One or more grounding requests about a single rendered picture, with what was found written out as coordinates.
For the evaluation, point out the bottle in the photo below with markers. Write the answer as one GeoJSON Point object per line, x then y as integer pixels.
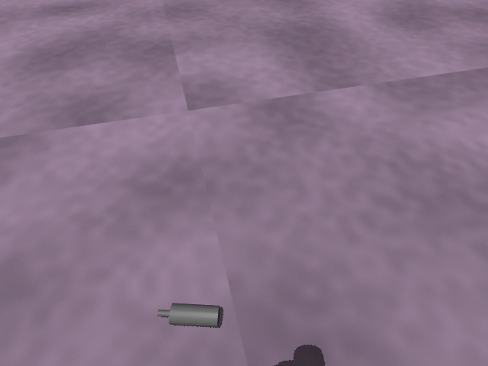
{"type": "Point", "coordinates": [192, 315]}

